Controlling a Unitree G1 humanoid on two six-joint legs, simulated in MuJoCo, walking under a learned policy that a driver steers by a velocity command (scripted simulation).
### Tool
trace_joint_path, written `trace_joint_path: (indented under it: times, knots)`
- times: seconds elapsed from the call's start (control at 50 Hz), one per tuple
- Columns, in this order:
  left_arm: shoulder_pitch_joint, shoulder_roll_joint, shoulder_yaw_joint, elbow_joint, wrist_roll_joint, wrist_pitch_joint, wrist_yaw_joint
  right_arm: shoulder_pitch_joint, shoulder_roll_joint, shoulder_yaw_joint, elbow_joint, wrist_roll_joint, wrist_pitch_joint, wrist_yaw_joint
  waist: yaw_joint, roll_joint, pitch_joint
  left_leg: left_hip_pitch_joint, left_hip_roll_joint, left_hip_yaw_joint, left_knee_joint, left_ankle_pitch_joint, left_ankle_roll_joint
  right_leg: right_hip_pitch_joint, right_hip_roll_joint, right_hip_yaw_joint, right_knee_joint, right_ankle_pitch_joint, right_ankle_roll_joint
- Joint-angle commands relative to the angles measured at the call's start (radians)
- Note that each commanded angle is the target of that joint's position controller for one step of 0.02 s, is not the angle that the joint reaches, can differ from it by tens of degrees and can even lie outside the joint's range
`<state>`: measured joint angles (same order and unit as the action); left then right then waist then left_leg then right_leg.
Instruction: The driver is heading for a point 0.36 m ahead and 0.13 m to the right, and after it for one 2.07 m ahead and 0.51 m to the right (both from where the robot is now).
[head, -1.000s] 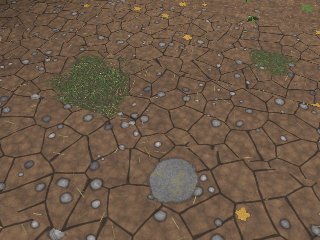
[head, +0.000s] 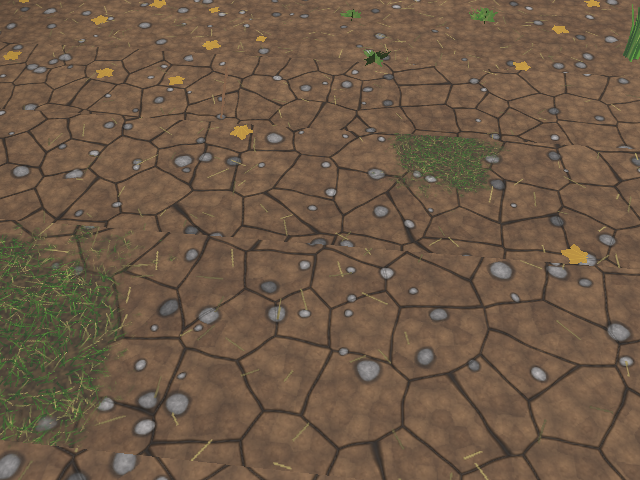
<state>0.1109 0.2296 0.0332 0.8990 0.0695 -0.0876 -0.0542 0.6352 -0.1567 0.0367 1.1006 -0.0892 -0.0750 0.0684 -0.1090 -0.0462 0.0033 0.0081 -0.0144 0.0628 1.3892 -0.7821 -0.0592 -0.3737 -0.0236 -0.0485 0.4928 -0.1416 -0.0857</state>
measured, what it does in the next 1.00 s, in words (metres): walks ahead, turning right: left foot, then right foot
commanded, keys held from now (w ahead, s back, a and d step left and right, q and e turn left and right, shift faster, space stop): w+e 0.26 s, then e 0.48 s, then no key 0.26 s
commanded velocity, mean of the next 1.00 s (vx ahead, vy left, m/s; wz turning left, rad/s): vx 0.24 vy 0.00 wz -0.50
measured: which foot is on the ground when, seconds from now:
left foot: up 0.00-0.30, down 0.32-0.84, up 0.86-1.00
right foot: down 0.00-0.32, up 0.34-0.80, down 0.82-1.00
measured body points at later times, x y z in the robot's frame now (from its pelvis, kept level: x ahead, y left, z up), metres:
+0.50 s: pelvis +0.28 +0.05 +0.01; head +0.31 +0.04 +0.46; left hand +0.48 +0.25 -0.11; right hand +0.31 -0.24 -0.11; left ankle +0.37 +0.13 -0.74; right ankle +0.22 -0.08 -0.64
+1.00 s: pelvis +0.34 -0.04 +0.01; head +0.36 -0.06 +0.46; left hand +0.60 +0.13 -0.08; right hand +0.32 -0.35 -0.09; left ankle +0.40 +0.09 -0.67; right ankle +0.29 -0.11 -0.74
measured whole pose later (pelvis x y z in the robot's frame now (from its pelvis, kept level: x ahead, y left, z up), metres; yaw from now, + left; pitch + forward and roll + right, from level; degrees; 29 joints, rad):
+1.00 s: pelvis +0.34 -0.04 +0.01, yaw -32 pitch +1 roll +0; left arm 0.24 0.29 0.10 0.69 0.03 -0.11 -0.04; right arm 0.14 -0.30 -0.05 0.75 -0.05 -0.07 0.00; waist -0.01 0.01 0.05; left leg -0.45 0.07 0.04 0.97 -0.51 -0.06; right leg -0.18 0.03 -0.04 0.34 -0.18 -0.07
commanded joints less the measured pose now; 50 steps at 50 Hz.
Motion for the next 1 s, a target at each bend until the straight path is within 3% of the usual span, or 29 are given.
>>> trace_joint_path:
  times: [0.02, 0.04, 0.06, 0.08, 0.1, 0.14, 0.18, 0.26, 0.28, 0.3, 0.32, 0.34, 0.36, 0.38, 0.4, 0.42, 0.46, 0.5, 0.56, 0.68, 0.76, 0.8, 0.82, 0.84, 0.86, 0.88, 0.9, 0.94, 1.0]
  knots:
    - [0.687, 0.220, 0.079, 0.158, -0.001, 0.013, 0.017, -0.341, -0.130, -0.021, -0.242, 0.056, -0.057, 0.032, 0.394, 0.055, -0.190, -1.143, 0.001, -0.104, 0.448, 0.071, -0.008, 1.120, -0.345, 0.512, 0.023, 0.433, -0.330]
    - [0.463, 0.178, 0.053, 0.091, -0.007, 0.011, 0.014, -0.390, -0.151, -0.032, -0.263, 0.038, -0.070, 0.007, 0.287, 0.113, -0.042, -1.000, 0.083, -0.142, 0.238, 0.182, 0.047, 0.722, -0.309, 0.467, -0.096, 0.298, -0.288]
    - [0.301, 0.071, 0.009, 0.044, -0.012, -0.007, 0.013, -0.371, -0.163, -0.045, -0.270, -0.010, -0.080, -0.033, 0.159, 0.097, 0.017, -0.851, 0.136, -0.201, -0.098, 0.387, 0.082, 0.451, -0.268, 0.419, -0.157, 0.355, -0.276]
    - [0.197, 0.043, -0.003, 0.004, -0.007, -0.021, -0.001, -0.354, -0.144, -0.045, -0.243, -0.025, -0.069, -0.049, 0.087, 0.054, 0.089, -0.663, 0.167, -0.173, -0.272, 0.458, 0.091, 0.167, -0.239, 0.357, -0.229, 0.412, -0.284]
    - [0.150, 0.086, 0.007, -0.011, -0.026, -0.027, -0.010, -0.318, -0.090, -0.038, -0.237, -0.016, -0.047, -0.056, 0.047, -0.006, 0.072, -0.523, 0.151, -0.138, -0.372, 0.358, 0.081, 0.022, -0.226, 0.335, -0.292, 0.375, -0.310]
    - [0.145, 0.125, 0.021, 0.005, -0.031, -0.048, -0.034, -0.317, -0.048, -0.008, -0.260, 0.015, -0.013, -0.053, 0.019, 0.017, 0.056, -0.360, 0.136, -0.091, -0.617, 0.364, 0.058, -0.102, -0.175, 0.310, -0.340, 0.253, -0.276]
    - [0.142, 0.165, 0.044, -0.008, -0.016, -0.045, -0.065, -0.376, -0.058, 0.005, -0.265, 0.037, -0.006, -0.048, 0.054, 0.027, 0.061, -0.298, 0.093, -0.075, -0.756, 0.705, 0.068, -0.123, -0.149, 0.322, -0.327, 0.165, -0.238]
    - [0.211, 0.147, 0.055, -0.021, 0.009, -0.033, -0.061, -0.526, -0.180, -0.027, -0.299, 0.034, -0.032, -0.052, 0.091, 0.021, 0.044, -0.240, 0.046, -0.065, -0.812, 0.866, 0.107, -0.066, -0.088, 0.324, -0.175, 0.111, -0.157]
    - [0.208, 0.150, 0.053, -0.045, 0.015, -0.031, -0.059, -0.507, -0.200, -0.039, -0.296, 0.026, -0.043, -0.052, 0.073, 0.016, 0.024, -0.124, 0.023, -0.018, -0.762, 0.850, 0.120, -0.116, -0.053, 0.303, -0.110, 0.157, -0.127]
    - [0.159, 0.149, 0.054, -0.078, 0.017, -0.043, -0.055, -0.385, -0.270, -0.071, -0.271, 0.040, -0.061, -0.057, -0.003, 0.063, -0.021, 0.072, 0.035, -0.030, -0.752, 0.920, 0.171, -0.204, 0.013, 0.279, 0.030, 0.257, -0.063]
    - [0.129, 0.078, 0.032, -0.139, -0.001, -0.052, -0.059, -0.177, -0.366, -0.096, -0.243, 0.054, -0.075, -0.072, -0.085, 0.217, -0.202, 0.325, 0.228, -0.217, -0.812, 1.208, 0.326, -0.266, 0.147, 0.171, 0.323, 0.118, 0.042]
    - [0.334, -0.042, 0.007, -0.134, -0.025, -0.056, -0.039, -0.094, -0.398, -0.088, -0.252, 0.042, -0.072, -0.056, 0.014, 0.389, -0.445, 0.468, 0.520, -0.584, -0.946, 1.568, 0.592, -0.271, 0.218, 0.119, 0.678, -0.564, 0.096]
    - [0.353, 0.013, 0.018, -0.095, -0.027, -0.045, -0.026, -0.143, -0.347, -0.090, -0.256, 0.015, -0.075, -0.047, 0.020, 0.259, -0.270, 0.304, 0.536, -0.643, -0.993, 1.442, 0.562, -0.367, 0.115, 0.178, 0.859, -0.555, 0.108]
    - [0.291, 0.060, 0.024, -0.100, -0.027, -0.024, 0.007, -0.301, -0.285, -0.085, -0.297, 0.048, -0.069, -0.054, 0.049, 0.208, -0.155, 0.117, 0.487, -0.534, -1.046, 1.087, 0.484, -0.381, 0.039, 0.148, 0.885, -0.488, 0.111]
    - [0.269, 0.096, 0.034, -0.089, -0.002, -0.008, 0.040, -0.411, -0.193, -0.059, -0.325, 0.075, -0.054, -0.066, 0.084, 0.113, -0.125, -0.034, 0.427, -0.433, -1.098, 0.913, 0.409, -0.294, -0.016, 0.129, 0.838, -0.427, 0.114]
    - [0.269, 0.065, 0.026, -0.092, 0.020, -0.002, 0.055, -0.464, -0.163, -0.049, -0.345, 0.076, -0.049, -0.078, 0.124, 0.126, -0.101, -0.133, 0.382, -0.338, -1.136, 0.958, 0.373, -0.213, -0.059, 0.142, 0.772, -0.385, 0.123]
    - [0.228, 0.025, 0.011, -0.110, 0.027, 0.004, 0.043, -0.498, -0.171, -0.057, -0.364, 0.053, -0.054, -0.102, 0.148, 0.124, -0.091, -0.216, 0.323, -0.195, -1.199, 1.032, 0.347, -0.104, -0.072, 0.089, 0.724, -0.356, 0.144]
    - [0.197, 0.036, 0.011, -0.129, -0.003, 0.003, 0.005, -0.508, -0.224, -0.081, -0.376, 0.039, -0.068, -0.121, 0.141, 0.091, -0.098, -0.218, 0.277, -0.068, -1.214, 1.022, 0.331, -0.059, -0.062, 0.039, 0.611, -0.271, 0.155]
    - [0.097, 0.069, 0.020, -0.193, -0.002, 0.010, -0.023, -0.444, -0.301, -0.118, -0.369, 0.048, -0.063, -0.119, 0.112, 0.106, -0.061, -0.183, 0.304, -0.024, -1.225, 1.037, 0.352, -0.047, -0.062, 0.006, 0.425, -0.186, 0.150]
    - [0.082, 0.115, 0.036, -0.233, -0.006, 0.037, -0.011, -0.454, -0.316, -0.150, -0.417, 0.033, -0.060, -0.115, 0.083, 0.146, -0.036, -0.007, 0.392, -0.017, -1.224, 0.951, 0.340, -0.063, -0.069, 0.017, 0.259, -0.166, 0.089]
    - [0.020, 0.130, 0.051, -0.254, -0.018, 0.027, -0.020, -0.424, -0.345, -0.167, -0.408, 0.052, -0.034, -0.136, 0.036, 0.144, -0.025, 0.099, 0.389, 0.022, -1.165, 0.877, 0.269, -0.036, -0.038, -0.024, 0.024, -0.133, 0.059]
    - [0.061, 0.132, 0.067, -0.243, -0.030, 0.003, -0.014, -0.450, -0.359, -0.167, -0.387, 0.052, -0.010, -0.123, 0.072, 0.133, -0.038, 0.033, 0.372, 0.035, -1.079, 0.823, 0.229, 0.108, 0.018, -0.046, -0.142, 0.073, 0.005]
    - [0.102, 0.148, 0.082, -0.236, -0.035, -0.011, -0.007, -0.449, -0.321, -0.151, -0.370, 0.048, -0.002, -0.105, 0.102, 0.108, -0.073, -0.052, 0.336, 0.062, -1.015, 0.793, 0.185, 0.249, 0.020, -0.034, -0.181, 0.217, -0.035]
    - [0.150, 0.218, 0.106, -0.245, -0.025, -0.021, 0.012, -0.406, -0.226, -0.123, -0.370, 0.045, 0.002, -0.086, 0.105, -0.013, -0.166, -0.160, 0.229, 0.167, -0.842, 0.589, 0.098, 0.432, -0.093, 0.075, -0.135, 0.597, -0.118]
    - [0.218, 0.341, 0.133, -0.267, -0.026, -0.031, 0.029, -0.438, -0.161, -0.100, -0.463, 0.044, -0.015, -0.084, 0.121, -0.176, -0.222, -0.449, 0.078, 0.153, -0.620, 0.111, 0.014, 0.601, -0.332, 0.408, -0.134, 0.849, -0.345]
    - [0.271, 0.302, 0.135, -0.237, -0.003, -0.051, 0.035, -0.498, -0.206, -0.104, -0.451, 0.040, -0.027, -0.072, 0.176, -0.013, -0.137, -0.613, 0.067, -0.027, -0.555, 0.039, 0.014, 0.609, -0.349, 0.434, -0.170, 0.681, -0.351]
    - [0.261, 0.276, 0.134, -0.216, -0.009, -0.061, 0.036, -0.543, -0.218, -0.107, -0.449, 0.043, -0.021, -0.072, 0.171, -0.025, -0.086, -0.673, 0.097, -0.057, -0.482, 0.098, 0.012, 0.577, -0.299, 0.335, -0.170, 0.610, -0.283]
    - [0.172, 0.194, 0.104, -0.245, -0.057, -0.045, 0.027, -0.480, -0.274, -0.128, -0.409, 0.033, -0.011, -0.082, 0.117, -0.060, -0.087, -0.605, 0.119, -0.064, -0.389, 0.161, -0.001, 0.452, -0.263, 0.237, -0.169, 0.668, -0.223]
    - [0.037, 0.171, 0.085, -0.319, -0.044, -0.024, 0.017, -0.395, -0.230, -0.112, -0.377, 0.040, 0.000, -0.049, 0.038, -0.034, -0.080, -0.416, 0.096, -0.066, -0.320, 0.385, -0.010, 0.187, -0.202, 0.143, -0.195, 0.689, -0.176]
